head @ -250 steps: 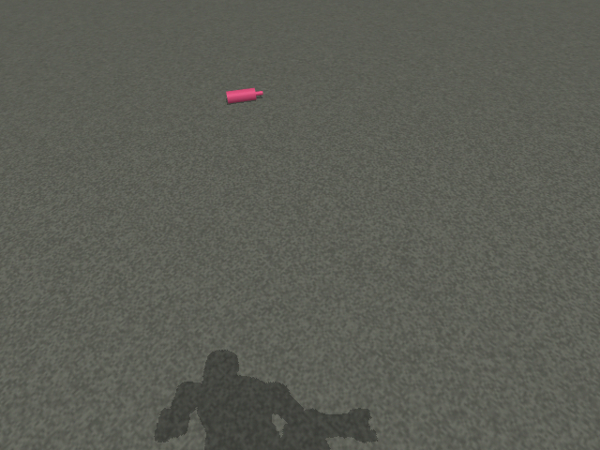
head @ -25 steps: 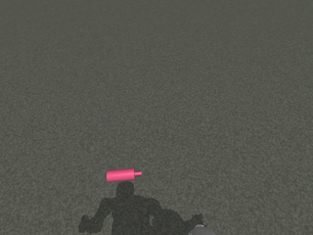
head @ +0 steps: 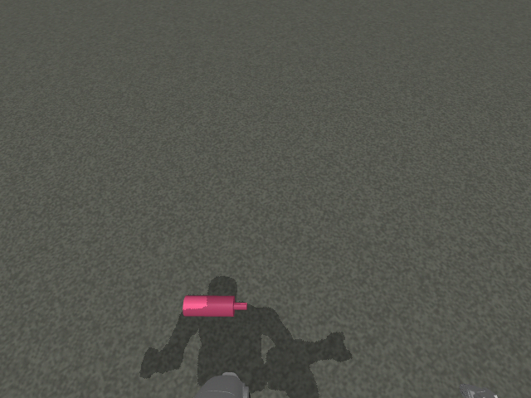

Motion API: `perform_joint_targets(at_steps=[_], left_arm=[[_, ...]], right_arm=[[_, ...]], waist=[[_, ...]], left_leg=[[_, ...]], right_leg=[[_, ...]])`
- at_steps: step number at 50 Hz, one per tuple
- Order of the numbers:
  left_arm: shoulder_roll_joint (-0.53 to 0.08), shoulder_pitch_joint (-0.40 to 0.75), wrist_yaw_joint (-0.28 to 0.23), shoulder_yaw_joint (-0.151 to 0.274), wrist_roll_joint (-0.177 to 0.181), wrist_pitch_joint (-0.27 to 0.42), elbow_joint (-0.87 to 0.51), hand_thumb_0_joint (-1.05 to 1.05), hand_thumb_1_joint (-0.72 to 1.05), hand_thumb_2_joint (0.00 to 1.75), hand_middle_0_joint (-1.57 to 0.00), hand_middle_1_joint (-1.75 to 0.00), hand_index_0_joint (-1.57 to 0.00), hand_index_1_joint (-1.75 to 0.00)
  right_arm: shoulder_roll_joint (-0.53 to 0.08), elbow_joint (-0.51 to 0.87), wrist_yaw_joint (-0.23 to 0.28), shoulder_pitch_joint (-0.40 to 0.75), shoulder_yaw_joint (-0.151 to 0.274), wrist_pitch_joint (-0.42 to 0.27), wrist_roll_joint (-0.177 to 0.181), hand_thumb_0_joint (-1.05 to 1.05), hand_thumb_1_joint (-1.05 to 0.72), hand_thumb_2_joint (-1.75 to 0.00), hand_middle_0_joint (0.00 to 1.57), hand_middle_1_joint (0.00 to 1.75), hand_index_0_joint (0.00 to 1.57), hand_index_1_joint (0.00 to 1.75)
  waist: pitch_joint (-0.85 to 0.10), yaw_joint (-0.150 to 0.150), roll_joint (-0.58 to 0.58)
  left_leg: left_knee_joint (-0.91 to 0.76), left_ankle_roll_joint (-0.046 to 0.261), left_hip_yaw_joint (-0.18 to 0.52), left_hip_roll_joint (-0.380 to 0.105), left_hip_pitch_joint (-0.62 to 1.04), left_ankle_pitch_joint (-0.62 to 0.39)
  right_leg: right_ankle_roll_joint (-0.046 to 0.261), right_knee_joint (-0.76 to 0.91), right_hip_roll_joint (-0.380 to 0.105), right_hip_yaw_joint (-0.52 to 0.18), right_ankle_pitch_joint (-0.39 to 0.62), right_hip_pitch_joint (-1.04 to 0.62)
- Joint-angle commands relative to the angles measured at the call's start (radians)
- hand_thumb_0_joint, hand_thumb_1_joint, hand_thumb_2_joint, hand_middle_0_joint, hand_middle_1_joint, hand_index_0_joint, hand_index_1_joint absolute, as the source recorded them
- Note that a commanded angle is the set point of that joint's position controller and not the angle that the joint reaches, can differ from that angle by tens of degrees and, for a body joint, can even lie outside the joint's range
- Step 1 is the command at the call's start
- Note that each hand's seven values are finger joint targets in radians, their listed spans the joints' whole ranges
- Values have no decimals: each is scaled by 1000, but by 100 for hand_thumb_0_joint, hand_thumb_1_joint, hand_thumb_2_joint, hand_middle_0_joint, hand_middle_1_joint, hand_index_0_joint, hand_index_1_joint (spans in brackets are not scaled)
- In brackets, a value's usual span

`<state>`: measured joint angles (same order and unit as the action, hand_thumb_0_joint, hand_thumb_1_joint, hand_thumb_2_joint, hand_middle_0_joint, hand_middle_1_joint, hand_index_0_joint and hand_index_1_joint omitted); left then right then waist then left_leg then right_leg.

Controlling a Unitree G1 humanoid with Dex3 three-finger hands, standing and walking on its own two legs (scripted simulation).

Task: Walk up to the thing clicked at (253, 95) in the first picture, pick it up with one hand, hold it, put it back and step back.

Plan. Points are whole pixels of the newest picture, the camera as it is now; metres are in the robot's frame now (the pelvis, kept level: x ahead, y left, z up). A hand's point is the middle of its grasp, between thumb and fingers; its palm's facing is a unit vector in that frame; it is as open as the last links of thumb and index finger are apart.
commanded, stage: walk up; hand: left
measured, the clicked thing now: (216, 305) +0.48 +0.23 -0.71
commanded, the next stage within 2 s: stand in 1.60 s
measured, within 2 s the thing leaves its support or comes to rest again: neither
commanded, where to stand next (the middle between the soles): +0.09 +0.01 m, yaw -1 degrees
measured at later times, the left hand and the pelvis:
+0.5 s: hand out of the picture +0.13 +0.26 -0.13, palm faces -0.04 -0.92 -0.38, open 7.4 cm; pelvis +0.05 -0.01 +0.01, yaw -1 degrees
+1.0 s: hand (127, 376) +0.16 +0.26 -0.12, palm faces -0.03 -0.94 -0.34, open 7.4 cm; pelvis +0.07 +0.00 +0.03, yaw -1 degrees
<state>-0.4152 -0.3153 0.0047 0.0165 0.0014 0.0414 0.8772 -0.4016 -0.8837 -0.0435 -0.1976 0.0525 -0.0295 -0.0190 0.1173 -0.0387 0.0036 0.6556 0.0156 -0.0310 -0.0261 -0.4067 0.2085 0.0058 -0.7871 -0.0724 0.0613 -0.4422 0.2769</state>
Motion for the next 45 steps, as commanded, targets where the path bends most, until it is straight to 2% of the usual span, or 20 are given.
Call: perform_joint_targets(at_steps=[1,3,4,6,8,10,11,12,13,14,15,17,19,20,21,22,25,30,39,45], left_arm=[[-238,-42,-26,62,-6,12,-54,0,90,90,-20,-30,-20,-30],[-229,-69,-18,64,-1,12,-17,0,90,90,-20,-30,-20,-30],[-222,-76,-12,65,-5,13,0,0,90,90,-20,-30,-20,-30],[-191,-91,-7,68,-10,13,22,0,90,90,-20,-30,-20,-30],[-169,-81,-11,68,-14,17,36,0,90,90,-20,-30,-20,-30],[-159,-94,-22,71,-23,24,60,0,90,90,-20,-30,-20,-30],[-171,-88,-29,75,-28,31,63,0,90,90,-20,-30,-20,-30],[-220,-44,-36,84,-39,40,45,0,90,90,-20,-30,-20,-30],[-300,41,-36,89,-39,48,17,0,90,90,-20,-30,-20,-30],[-321,119,-31,89,-32,40,11,0,90,90,-20,-30,-20,-30],[-265,142,-29,75,-23,39,9,0,90,90,-20,-30,-20,-30],[-231,171,-27,55,-21,33,22,0,90,90,-20,-30,-20,-30],[-184,148,-20,36,-10,31,34,0,90,90,-20,-30,-20,-30],[-177,130,-19,35,-2,27,51,0,90,90,-20,-30,-20,-30],[-186,137,-20,37,2,24,69,0,90,90,-20,-30,-20,-30],[-192,163,-21,36,-4,25,72,0,90,90,-20,-30,-20,-30],[-195,189,-22,32,1,22,100,0,90,90,-20,-30,-20,-30],[-172,226,-22,22,8,14,147,0,90,90,-20,-30,-20,-30],[-159,299,-14,14,-1,1,209,0,90,90,-20,-30,-20,-30],[-154,311,-11,16,-5,3,232,0,90,90,-20,-30,-20,-30]], right_arm=[[-325,60,26,-121,100,-16,24,0,-90,-90,20,30,20,30],[-282,75,32,-25,75,-16,11,0,-90,-90,20,30,20,30],[-276,74,31,-6,69,-16,9,0,-90,-90,20,30,20,30],[-268,77,27,12,62,-10,0,0,-90,-90,20,30,20,30],[-252,79,25,40,52,-1,-3,0,-90,-90,20,30,20,30],[-228,82,23,73,38,11,6,0,-90,-90,20,30,20,30],[-175,80,25,80,17,16,14,0,-90,-90,20,30,20,30],[-116,74,25,47,-2,19,22,0,-90,-90,20,30,20,30],[-109,66,31,53,-4,25,21,0,-90,-90,20,30,20,30],[-185,34,41,61,23,29,16,0,-90,-90,20,30,20,30],[-192,7,37,28,22,27,23,0,-90,-90,20,30,20,30],[-168,-35,35,7,15,9,28,0,-90,-90,20,30,20,30],[-197,-55,39,5,20,-7,17,0,-90,-90,20,30,20,30],[-222,-51,38,59,21,-11,17,0,-90,-90,20,30,20,30],[-215,-63,33,78,13,-8,26,0,-90,-90,20,30,20,30],[-201,-75,32,89,7,-6,26,0,-90,-90,20,30,20,30],[-192,-115,35,96,-4,-3,24,0,-90,-90,20,30,20,30],[-184,-162,37,132,-13,-5,24,0,-90,-90,20,30,20,30],[-181,-208,39,187,-12,-1,16,0,-90,-90,20,30,20,30],[-176,-224,41,185,-8,-4,17,0,-90,-90,20,30,20,30]], waist=[[-157,75,130],[-81,34,156],[-67,33,185],[-71,33,210],[-89,27,187],[-132,-1,141],[-130,-17,76],[-108,1,-80],[-60,25,-184],[-21,33,-154],[-20,53,-95],[-72,75,-119],[-171,64,-95],[-193,34,-50],[-165,21,-51],[-163,31,-56],[-160,38,-24],[-173,25,2],[-124,32,32],[-161,41,8]], left_leg=[[-345,275,529,-355,295,207],[-335,213,345,-262,154,242],[-340,197,289,-229,91,236],[-332,205,262,-226,39,225],[-278,196,222,-215,-10,183],[-168,150,169,-186,-47,159],[-95,110,142,-160,-89,171],[34,55,88,-94,-118,168],[122,8,29,5,-133,284],[192,7,72,-36,-18,328],[150,10,82,-37,5,302],[-51,20,31,-21,121,94],[-135,37,123,-81,255,-123],[-155,59,187,-122,214,-105],[-155,61,179,-117,144,-61],[-162,50,148,-100,139,-48],[-186,35,122,-81,174,-97],[-247,37,135,-106,209,-172],[-366,18,130,-108,209,-52],[-361,14,106,-101,273,-126]], right_leg=[[37,-343,19,-92,-151,320],[35,-229,-20,-95,-63,260],[32,-173,-13,-74,-27,210],[15,-81,12,-38,-7,126],[8,44,40,-21,46,30],[12,202,64,-4,173,-100],[21,271,51,-46,188,-142],[60,418,-77,-266,91,-117],[155,540,-281,-559,-39,20],[223,516,-318,-543,-39,160],[194,471,-246,-435,22,124],[120,367,-147,-259,226,94],[66,275,-91,-172,417,76],[39,276,-40,-138,336,31],[32,310,-28,-127,233,-27],[42,330,-46,-143,229,-55],[50,344,-69,-153,316,-67],[30,370,-51,-115,359,-125],[12,472,-50,-109,300,-160],[6,498,-63,-111,351,-172]])
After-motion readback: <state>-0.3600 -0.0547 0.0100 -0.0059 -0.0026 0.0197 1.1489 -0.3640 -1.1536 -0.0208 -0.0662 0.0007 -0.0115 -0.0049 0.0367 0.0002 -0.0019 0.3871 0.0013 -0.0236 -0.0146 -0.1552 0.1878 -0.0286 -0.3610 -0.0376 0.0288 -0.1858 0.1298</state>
